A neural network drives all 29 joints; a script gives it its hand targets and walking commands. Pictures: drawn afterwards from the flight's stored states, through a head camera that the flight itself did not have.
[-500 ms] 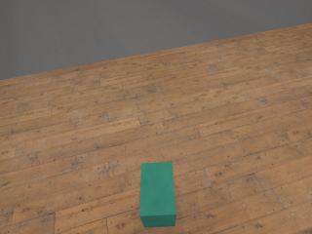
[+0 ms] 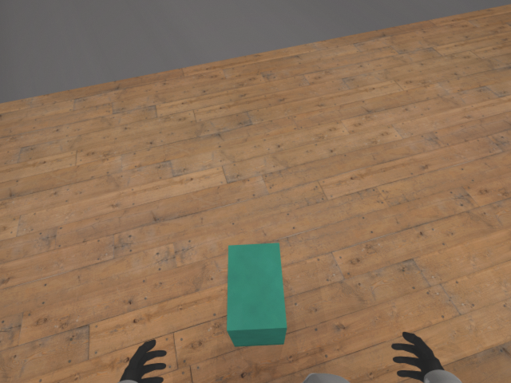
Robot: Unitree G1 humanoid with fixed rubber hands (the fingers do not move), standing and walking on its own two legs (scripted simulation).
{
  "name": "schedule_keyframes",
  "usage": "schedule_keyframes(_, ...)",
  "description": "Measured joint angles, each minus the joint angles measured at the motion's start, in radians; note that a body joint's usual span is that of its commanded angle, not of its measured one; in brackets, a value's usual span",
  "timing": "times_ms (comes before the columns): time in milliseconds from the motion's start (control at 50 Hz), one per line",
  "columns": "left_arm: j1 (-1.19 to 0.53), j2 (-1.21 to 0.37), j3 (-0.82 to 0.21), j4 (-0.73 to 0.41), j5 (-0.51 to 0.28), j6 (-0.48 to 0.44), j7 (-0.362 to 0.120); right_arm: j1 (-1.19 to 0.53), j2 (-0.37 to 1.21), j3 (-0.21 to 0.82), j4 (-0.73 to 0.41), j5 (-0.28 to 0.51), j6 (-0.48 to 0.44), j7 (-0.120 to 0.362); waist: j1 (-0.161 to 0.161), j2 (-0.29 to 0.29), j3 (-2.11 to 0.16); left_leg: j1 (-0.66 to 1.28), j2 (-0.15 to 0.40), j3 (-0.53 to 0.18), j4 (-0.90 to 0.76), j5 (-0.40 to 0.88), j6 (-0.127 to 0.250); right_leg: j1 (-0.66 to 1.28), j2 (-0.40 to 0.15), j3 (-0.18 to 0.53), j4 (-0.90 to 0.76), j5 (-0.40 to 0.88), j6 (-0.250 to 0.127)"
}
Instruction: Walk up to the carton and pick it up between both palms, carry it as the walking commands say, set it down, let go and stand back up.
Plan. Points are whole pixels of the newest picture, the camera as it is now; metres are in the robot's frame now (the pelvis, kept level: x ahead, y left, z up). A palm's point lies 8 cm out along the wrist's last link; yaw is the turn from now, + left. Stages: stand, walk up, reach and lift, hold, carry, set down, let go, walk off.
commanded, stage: reach and lift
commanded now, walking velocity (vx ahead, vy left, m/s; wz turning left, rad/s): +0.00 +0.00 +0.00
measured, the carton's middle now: (256, 295) +0.44 +0.04 -0.63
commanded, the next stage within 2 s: none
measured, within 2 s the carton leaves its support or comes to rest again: neither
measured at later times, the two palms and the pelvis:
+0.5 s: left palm (140, 355) +0.19 +0.24 -0.14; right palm (385, 355) +0.17 -0.19 -0.15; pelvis -0.02 +0.01 -0.03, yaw -1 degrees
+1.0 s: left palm (169, 285) +0.33 +0.22 -0.19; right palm (342, 283) +0.32 -0.16 -0.19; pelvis -0.04 +0.01 -0.07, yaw -1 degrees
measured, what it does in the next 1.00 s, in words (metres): lowers itself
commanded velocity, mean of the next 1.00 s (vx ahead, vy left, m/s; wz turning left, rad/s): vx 0.00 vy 0.00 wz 0.00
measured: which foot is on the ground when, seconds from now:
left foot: down 0.00-1.00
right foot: down 0.00-1.00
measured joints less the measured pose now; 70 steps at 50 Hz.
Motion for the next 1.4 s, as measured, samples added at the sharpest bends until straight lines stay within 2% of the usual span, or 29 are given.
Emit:
schedule_keyframes(60, -0.071, 0.0, 0.0, -0.063, 0.003, 0.117, -0.003, -0.087, -0.001, 0.0, -0.057, 0.0, 0.114, 0.002, 0.0, 0.0, -0.015, -0.034, 0.0, 0.0, 0.001, 0.006, -0.007, -0.034, 0.0, 0.0, 0.0, 0.005, 0.0)
schedule_keyframes(140, -0.076, 0.0, 0.0, -0.106, 0.051, 0.149, -0.012, -0.087, 0.017, 0.0, -0.076, 0.0, 0.138, 0.014, 0.0, 0.0, -0.045, -0.08, 0.0, 0.0, 0.001, 0.004, -0.012, -0.08, 0.0, 0.001, 0.0, 0.003, 0.0)
schedule_keyframes(200, -0.075, 0.0, 0.0, -0.107, 0.055, 0.119, -0.027, -0.051, 0.038, 0.0, -0.082, 0.0, 0.097, 0.021, 0.0, 0.0, -0.053, -0.135, 0.0, 0.0, 0.007, 0.005, -0.013, -0.134, 0.0, 0.002, 0.004, 0.005, 0.0)
schedule_keyframes(320, -0.075, 0.0, 0.015, -0.109, 0.055, -0.041, -0.042, -0.019, 0.076, 0.0, -0.103, 0.0, -0.048, 0.024, 0.0, 0.0, -0.091, -0.342, 0.0, 0.0, 0.092, -0.007, -0.013, -0.341, 0.0, 0.011, 0.078, 0.009, 0.005)
schedule_keyframes(400, -0.078, 0.0, 0.043, -0.108, 0.055, -0.101, -0.042, -0.027, 0.095, 0.0, -0.123, 0.0, -0.106, 0.021, 0.0, 0.0, -0.136, -0.461, 0.0, 0.0, 0.15, -0.012, -0.013, -0.455, -0.001, 0.015, 0.123, 0.009, 0.007)
schedule_keyframes(500, -0.133, 0.0, 0.067, -0.107, 0.055, -0.103, -0.043, -0.101, 0.1, -0.001, -0.148, 0.0, -0.102, 0.006, 0.0, 0.0, -0.131, -0.528, 0.0, 0.0, 0.206, -0.012, -0.01, -0.516, -0.002, 0.015, 0.164, 0.018, 0.011)
schedule_keyframes(620, -0.294, 0.0, 0.086, -0.102, 0.055, -0.051, -0.042, -0.272, 0.093, -0.007, -0.132, 0.0, -0.037, -0.011, 0.0, 0.0, -0.072, -0.574, 0.0, 0.0, 0.267, -0.012, -0.007, -0.559, -0.003, 0.016, 0.216, 0.022, 0.014)
schedule_keyframes(800, -0.549, 0.0, 0.167, -0.012, 0.055, -0.036, -0.042, -0.495, 0.131, -0.022, -0.083, 0.0, -0.013, -0.069, 0.0, 0.0, -0.044, -0.702, 0.0, 0.0, 0.326, -0.012, -0.007, -0.69, -0.005, 0.017, 0.279, 0.023, 0.014)
schedule_keyframes(1000, -0.701, 0.0, 0.224, 0.057, 0.055, -0.139, -0.043, -0.675, 0.16, -0.059, -0.033, 0.0, -0.113, -0.119, 0.0, 0.0, -0.1, -0.899, 0.0, 0.0, 0.352, -0.01, -0.009, -0.891, -0.005, 0.018, 0.31, 0.023, 0.013)
schedule_keyframes(1180, -0.815, 0.0, 0.26, 0.08, 0.055, -0.201, -0.042, -0.797, 0.16, -0.105, 0.007, 0.0, -0.173, -0.12, 0.0, 0.0, -0.149, -1.018, -0.002, 0.0, 0.36, -0.007, -0.009, -1.006, -0.005, 0.023, 0.31, 0.031, 0.013)
schedule_keyframes(1400, -1.018, 0.0, 0.308, 0.143, 0.057, -0.222, -0.038, -1.017, 0.156, -0.153, 0.088, 0.0, -0.197, -0.12, 0.0, 0.0, -0.119, -1.103, -0.007, 0.0, 0.365, 0.012, -0.006, -1.087, -0.005, 0.032, 0.31, 0.053, 0.021)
